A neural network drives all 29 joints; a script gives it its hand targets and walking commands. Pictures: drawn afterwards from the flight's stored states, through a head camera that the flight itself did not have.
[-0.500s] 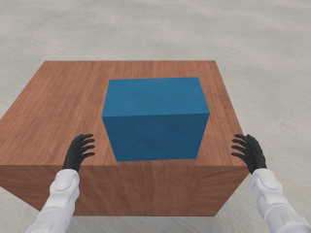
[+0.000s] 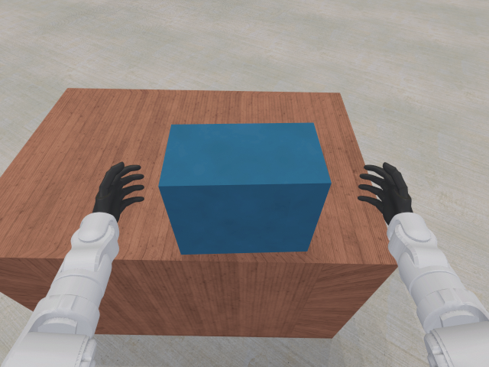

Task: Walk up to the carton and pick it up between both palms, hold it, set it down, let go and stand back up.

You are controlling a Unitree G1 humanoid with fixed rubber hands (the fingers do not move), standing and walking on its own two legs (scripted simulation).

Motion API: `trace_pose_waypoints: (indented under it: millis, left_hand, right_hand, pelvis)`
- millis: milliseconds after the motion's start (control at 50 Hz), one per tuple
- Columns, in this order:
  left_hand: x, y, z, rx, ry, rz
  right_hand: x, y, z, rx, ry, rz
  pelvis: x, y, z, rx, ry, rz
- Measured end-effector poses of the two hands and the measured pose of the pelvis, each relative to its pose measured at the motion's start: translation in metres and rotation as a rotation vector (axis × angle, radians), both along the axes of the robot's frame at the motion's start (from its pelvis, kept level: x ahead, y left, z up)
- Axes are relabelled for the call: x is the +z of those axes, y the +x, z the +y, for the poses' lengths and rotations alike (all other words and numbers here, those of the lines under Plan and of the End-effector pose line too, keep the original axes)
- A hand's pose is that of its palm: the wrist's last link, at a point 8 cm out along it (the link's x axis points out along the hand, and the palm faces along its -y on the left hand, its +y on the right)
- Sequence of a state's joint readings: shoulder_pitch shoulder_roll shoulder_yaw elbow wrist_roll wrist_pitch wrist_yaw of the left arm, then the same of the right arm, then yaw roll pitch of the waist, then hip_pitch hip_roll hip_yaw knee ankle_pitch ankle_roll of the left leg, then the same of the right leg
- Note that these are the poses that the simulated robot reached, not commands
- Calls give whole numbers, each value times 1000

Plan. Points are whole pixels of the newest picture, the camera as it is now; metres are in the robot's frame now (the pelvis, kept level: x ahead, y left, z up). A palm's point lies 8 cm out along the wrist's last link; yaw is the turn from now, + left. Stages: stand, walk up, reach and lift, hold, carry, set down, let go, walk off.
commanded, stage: reach and lift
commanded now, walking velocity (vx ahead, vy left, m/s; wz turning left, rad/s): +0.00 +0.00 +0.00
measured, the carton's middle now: (243, 192) +0.47 +0.01 -0.01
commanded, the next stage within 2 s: none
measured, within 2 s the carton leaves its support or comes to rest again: neither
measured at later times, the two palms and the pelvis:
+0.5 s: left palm (115, 157) +0.43 +0.22 +0.13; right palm (409, 160) +0.41 -0.27 +0.13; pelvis +0.00 +0.00 +0.00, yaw +0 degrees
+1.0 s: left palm (117, 139) +0.46 +0.22 +0.14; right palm (396, 139) +0.45 -0.26 +0.14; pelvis +0.00 +0.00 +0.00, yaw +1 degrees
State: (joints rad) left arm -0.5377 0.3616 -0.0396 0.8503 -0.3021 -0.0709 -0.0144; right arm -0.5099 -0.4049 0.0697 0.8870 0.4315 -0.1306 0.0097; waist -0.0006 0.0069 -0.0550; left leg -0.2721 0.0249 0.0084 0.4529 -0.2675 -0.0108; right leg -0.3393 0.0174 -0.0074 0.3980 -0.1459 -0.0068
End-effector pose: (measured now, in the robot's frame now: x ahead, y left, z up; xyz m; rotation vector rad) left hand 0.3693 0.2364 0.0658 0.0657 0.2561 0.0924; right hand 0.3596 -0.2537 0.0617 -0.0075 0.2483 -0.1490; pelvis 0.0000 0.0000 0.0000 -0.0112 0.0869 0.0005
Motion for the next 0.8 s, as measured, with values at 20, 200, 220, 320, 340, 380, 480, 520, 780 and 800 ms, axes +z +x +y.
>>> trace_pose_waypoints:
  millis: [20, 200, 220, 320, 340, 380, 480, 520, 780, 800]
  left_hand:
    - [2, 3, 0, 2, -2, 1]
    - [27, 27, -6, -17, 2, -14]
    - [29, 30, -6, -19, 2, -12]
    - [40, 43, -13, -33, 3, -2]
    - [42, 45, -15, -36, 6, 3]
    - [45, 50, -16, -35, 9, 14]
    - [60, 60, -16, -26, 15, -5]
    - [64, 62, -15, -20, 17, 3]
    - [90, 86, -15, 0, 21, -5]
    - [92, 88, -16, 0, 22, -16]
  right_hand:
    - [2, 3, 0, 2, 0, 0]
    - [31, 27, -8, -15, -10, -30]
    - [33, 29, -9, -18, -8, -25]
    - [45, 39, -13, -20, -5, -19]
    - [47, 41, -14, -20, -6, -17]
    - [50, 44, -16, -28, 0, -9]
    - [63, 53, -17, -24, -5, -29]
    - [67, 56, -17, -26, 0, -27]
    - [97, 83, -11, -27, -6, -9]
    - [100, 86, -9, -24, -10, -18]
  pelvis:
    - [0, 1, 0, 0, 0, 6]
    - [0, 5, 3, 0, -7, 23]
    - [0, 6, 3, 1, -7, 23]
    - [0, 7, 3, 0, -8, 40]
    - [0, 7, 3, -1, -9, 42]
    - [0, 6, 3, -3, -9, 45]
    - [1, 5, 2, -6, -7, 56]
    - [1, 5, 2, -4, -7, 58]
    - [-1, 1, -1, 11, -3, 123]
    - [-1, 1, -1, 12, -4, 129]
